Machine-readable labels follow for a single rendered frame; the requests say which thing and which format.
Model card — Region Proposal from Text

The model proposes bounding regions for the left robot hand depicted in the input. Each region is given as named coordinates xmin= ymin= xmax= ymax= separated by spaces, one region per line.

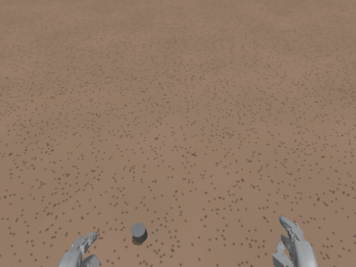
xmin=58 ymin=231 xmax=100 ymax=267

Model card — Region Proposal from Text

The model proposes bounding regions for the right robot hand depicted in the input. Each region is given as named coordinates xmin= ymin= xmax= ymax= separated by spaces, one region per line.
xmin=273 ymin=216 xmax=318 ymax=267

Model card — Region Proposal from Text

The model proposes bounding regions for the can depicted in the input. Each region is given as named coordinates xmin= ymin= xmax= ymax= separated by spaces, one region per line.
xmin=131 ymin=222 xmax=147 ymax=243

